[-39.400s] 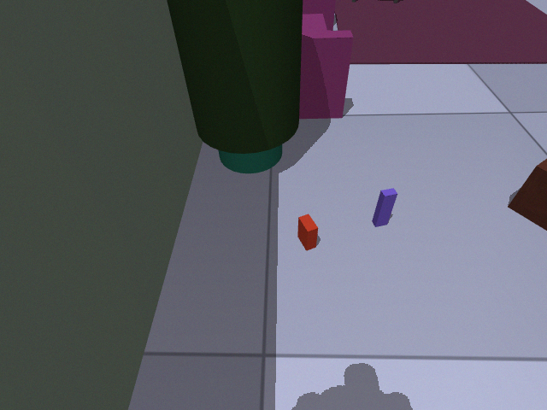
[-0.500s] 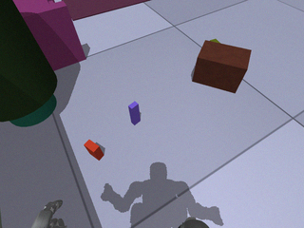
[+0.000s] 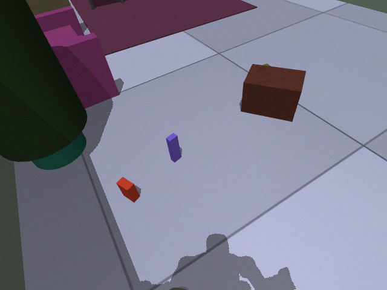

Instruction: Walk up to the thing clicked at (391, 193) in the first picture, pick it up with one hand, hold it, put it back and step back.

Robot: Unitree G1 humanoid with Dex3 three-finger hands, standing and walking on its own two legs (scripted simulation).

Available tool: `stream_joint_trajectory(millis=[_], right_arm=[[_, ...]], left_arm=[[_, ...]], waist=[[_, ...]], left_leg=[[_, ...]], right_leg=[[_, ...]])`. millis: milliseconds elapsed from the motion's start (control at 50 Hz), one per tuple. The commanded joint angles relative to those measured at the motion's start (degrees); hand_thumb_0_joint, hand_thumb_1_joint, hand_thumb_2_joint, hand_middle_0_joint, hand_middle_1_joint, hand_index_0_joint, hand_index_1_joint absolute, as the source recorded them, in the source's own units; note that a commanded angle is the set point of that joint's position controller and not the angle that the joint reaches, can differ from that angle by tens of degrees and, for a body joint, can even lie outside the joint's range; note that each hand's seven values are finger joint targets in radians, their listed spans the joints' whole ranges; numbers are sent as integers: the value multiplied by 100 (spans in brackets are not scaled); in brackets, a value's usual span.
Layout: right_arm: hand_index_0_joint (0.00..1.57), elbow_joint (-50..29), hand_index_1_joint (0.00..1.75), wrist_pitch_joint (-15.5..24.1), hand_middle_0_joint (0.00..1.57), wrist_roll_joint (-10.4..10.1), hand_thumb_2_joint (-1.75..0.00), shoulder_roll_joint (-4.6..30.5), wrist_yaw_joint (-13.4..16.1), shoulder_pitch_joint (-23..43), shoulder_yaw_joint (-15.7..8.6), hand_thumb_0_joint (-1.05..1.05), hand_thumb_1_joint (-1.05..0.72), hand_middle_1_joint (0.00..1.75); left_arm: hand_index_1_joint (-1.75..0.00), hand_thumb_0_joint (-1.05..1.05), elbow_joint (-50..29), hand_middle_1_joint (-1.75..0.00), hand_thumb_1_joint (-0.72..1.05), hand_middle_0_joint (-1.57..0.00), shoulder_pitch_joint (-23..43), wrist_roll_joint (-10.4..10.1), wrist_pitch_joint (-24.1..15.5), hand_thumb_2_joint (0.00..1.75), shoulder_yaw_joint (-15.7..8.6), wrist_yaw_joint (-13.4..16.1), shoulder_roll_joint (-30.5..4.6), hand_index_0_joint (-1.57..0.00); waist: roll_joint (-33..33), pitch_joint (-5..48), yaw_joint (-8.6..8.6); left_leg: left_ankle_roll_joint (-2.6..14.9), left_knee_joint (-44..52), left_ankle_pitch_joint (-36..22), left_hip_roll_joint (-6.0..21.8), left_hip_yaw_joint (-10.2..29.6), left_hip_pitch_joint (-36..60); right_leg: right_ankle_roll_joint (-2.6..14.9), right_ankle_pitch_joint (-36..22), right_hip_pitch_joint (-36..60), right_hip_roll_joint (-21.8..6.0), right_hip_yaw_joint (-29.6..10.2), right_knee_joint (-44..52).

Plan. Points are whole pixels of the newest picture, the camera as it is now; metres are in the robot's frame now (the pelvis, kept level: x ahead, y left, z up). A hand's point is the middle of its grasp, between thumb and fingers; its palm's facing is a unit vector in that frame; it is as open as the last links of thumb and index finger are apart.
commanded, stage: step back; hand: left
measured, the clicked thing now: (174, 148) +1.05 +0.27 -0.66
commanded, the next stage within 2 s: stand in 0.98 s
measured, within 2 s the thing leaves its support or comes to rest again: neither
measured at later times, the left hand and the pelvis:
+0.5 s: hand out of the picture +0.06 +0.27 -0.14, palm faces +0.05 -0.92 -0.40, open 7.4 cm; pelvis +0.00 +0.00 +0.00, yaw +4 degrees
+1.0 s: hand out of the picture +0.11 +0.30 -0.15, palm faces +0.08 -0.93 -0.37, open 7.4 cm; pelvis +0.03 +0.02 +0.00, yaw +4 degrees
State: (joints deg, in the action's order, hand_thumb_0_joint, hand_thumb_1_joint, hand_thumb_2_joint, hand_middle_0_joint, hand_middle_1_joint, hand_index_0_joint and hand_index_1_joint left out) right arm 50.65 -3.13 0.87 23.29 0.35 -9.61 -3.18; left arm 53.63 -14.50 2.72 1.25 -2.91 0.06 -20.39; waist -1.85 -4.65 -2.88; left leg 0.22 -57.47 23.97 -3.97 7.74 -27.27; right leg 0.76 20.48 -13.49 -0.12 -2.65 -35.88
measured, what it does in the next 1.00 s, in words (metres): steps on the spot: left foot, then right foot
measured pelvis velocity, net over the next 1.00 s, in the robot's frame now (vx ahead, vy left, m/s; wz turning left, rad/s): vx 0.03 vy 0.02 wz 0.07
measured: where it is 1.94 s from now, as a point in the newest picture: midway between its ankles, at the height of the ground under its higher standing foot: outside the picture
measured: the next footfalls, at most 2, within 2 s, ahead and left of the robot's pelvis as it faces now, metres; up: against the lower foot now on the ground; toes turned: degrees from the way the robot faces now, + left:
left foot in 0.16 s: +0.00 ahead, +0.13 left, +0.00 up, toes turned +2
right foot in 0.46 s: +0.09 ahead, -0.11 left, +0.00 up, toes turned +2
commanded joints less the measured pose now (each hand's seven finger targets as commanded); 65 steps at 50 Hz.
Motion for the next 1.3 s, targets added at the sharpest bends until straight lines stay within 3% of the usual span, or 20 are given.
stream_joint_trajectory(millis=[0,60,120,140,160,180,200,280,360,420,440,480,520,600,680,740,800,880,1080,1280], right_arm=[[20,-322,30,250,20,50,-90,975,28,163,-219,0,-90,30],[20,-278,30,374,20,125,-90,921,-60,248,-226,0,-90,30],[20,8,30,510,20,119,-90,849,-78,-283,-297,0,-90,30],[20,130,30,553,20,145,-90,978,-46,-447,-378,0,-90,30],[20,170,30,596,20,193,-90,1204,-12,-720,-469,0,-90,30],[20,125,30,589,20,196,-90,1754,-9,-713,-525,0,-90,30],[20,130,30,578,20,128,-90,1924,-32,-729,-585,0,-90,30],[20,16,30,620,20,141,-90,1211,-33,-230,-371,0,-90,30],[20,12,30,554,20,139,-90,1272,-57,-205,-384,0,-90,30],[20,-85,30,434,20,63,-90,1018,-58,160,-264,0,-90,30],[20,-86,30,413,20,28,-90,742,-43,44,-162,0,-90,30],[20,-98,30,398,20,7,-90,442,18,-214,-58,0,-90,30],[20,224,30,385,20,43,-90,953,81,-537,-226,0,-90,30],[20,339,30,405,20,11,-90,768,45,-350,-138,0,-90,30],[20,552,30,408,20,40,-90,679,60,-498,-141,0,-90,30],[20,636,30,430,20,103,-90,959,97,-329,-253,0,-90,30],[20,488,30,451,20,64,-90,1291,58,482,-226,0,-90,30],[20,629,30,475,20,42,-90,997,66,529,-94,0,-90,30],[20,917,30,568,20,-59,-90,895,-3,710,29,0,-90,30],[20,1056,30,516,20,-49,-90,849,-54,834,49,0,-90,30]], left_arm=[[-30,0,-597,-30,90,-20,357,12,-337,90,-496,91,-1661,-20],[-30,0,-520,-30,90,-20,234,31,-319,90,-570,44,-1745,-20],[-30,0,-555,-30,90,-20,416,-39,-224,90,-450,-7,-1709,-20],[-30,0,-567,-30,90,-20,243,-47,-200,90,-309,-7,-1420,-20],[-30,0,-623,-30,90,-20,201,-104,-220,90,-221,-1,-1073,-20],[-30,0,-695,-30,90,-20,614,-165,-233,90,-218,12,-1055,-20],[-30,0,-694,-30,90,-20,1035,-76,-261,90,-354,36,-1558,-20],[-30,0,-406,-30,90,-20,408,-140,-315,90,-319,-93,-1380,-20],[-30,0,-312,-30,90,-20,463,-143,-331,90,-322,-111,-1259,-20],[-30,0,-21,-30,90,-20,37,-138,-412,90,-326,-26,-1149,-20],[-30,0,62,-30,90,-20,-113,-115,-454,90,-366,26,-1268,-20],[-30,0,-58,-30,90,-20,6,-38,-536,90,-510,105,-1935,-20],[-30,0,-250,-30,90,-20,691,-78,-506,90,-471,75,-1885,-20],[-30,0,-114,-30,90,-20,614,-129,-546,90,-361,104,-1573,-20],[-30,0,-213,-30,90,-20,1112,-196,-445,90,-290,99,-1507,-20],[-30,0,-224,-30,90,-20,1056,-244,-327,90,-212,114,-1323,-20],[-30,0,8,-30,90,-20,863,-295,-238,90,-178,113,-1198,-20],[-30,0,105,-30,90,-20,914,-256,-313,90,-188,85,-1363,-20],[-30,0,611,-30,90,-20,1200,-265,-354,90,45,23,-1218,-20],[-30,0,858,-30,90,-20,1207,-245,-387,90,68,17,-1209,-20]], waist=[[1017,113,-9],[1396,91,-184],[1174,329,151],[714,496,230],[-208,774,339],[-835,435,462],[-439,31,631],[-500,-176,235],[-856,-90,342],[-658,206,-24],[-165,399,-97],[1163,559,-58],[796,144,183],[933,419,143],[1149,523,371],[579,636,321],[-288,551,63],[-208,832,120],[78,970,285],[222,421,298]], left_leg=[[-129,437,71,163,-111,-107],[-148,1709,665,327,-441,-18],[32,3704,-216,203,-883,1521],[134,3816,-650,301,-422,2429],[430,4163,-235,1194,1063,3188],[1078,4428,1067,2254,2658,2898],[1568,4551,1434,2573,2904,1920],[949,4171,47,1532,917,1699],[929,4088,183,1429,615,1131],[645,3090,-214,1182,96,544],[466,2443,-495,956,-111,332],[50,897,870,85,-314,-345],[-1,612,1022,502,-98,368],[28,1098,333,516,-232,530],[-20,2420,-481,471,-832,1434],[224,2988,-2518,874,-215,1937],[809,3388,-1886,1709,608,864],[331,3131,-2374,1160,-46,1193],[128,3580,-2982,1190,-159,2161],[50,4140,-1737,1095,-268,2014]], right_leg=[[801,245,48,-1071,-1153,1447],[991,1368,493,-1370,-1422,1625],[801,319,56,-1225,-905,919],[546,-248,-563,-920,-553,189],[234,-265,-1410,-426,-43,-964],[24,1095,-2451,101,544,-1428],[71,1247,-2065,-306,-100,-1780],[88,383,-1579,-314,112,-1289],[14,167,-652,-140,376,-400],[32,-593,679,110,603,862],[43,-764,1226,-41,264,1203],[784,142,1091,-1953,-2562,2123],[1385,114,-29,-2235,-2631,1878],[838,-2163,350,-1526,-1161,1336],[687,-2788,-108,-1285,-454,922],[237,-2150,-445,-818,-137,384],[67,-9,217,-193,229,146],[203,-1619,493,-550,-79,554],[64,-2313,764,-721,-104,1363],[-28,-1310,568,-736,-161,2064]])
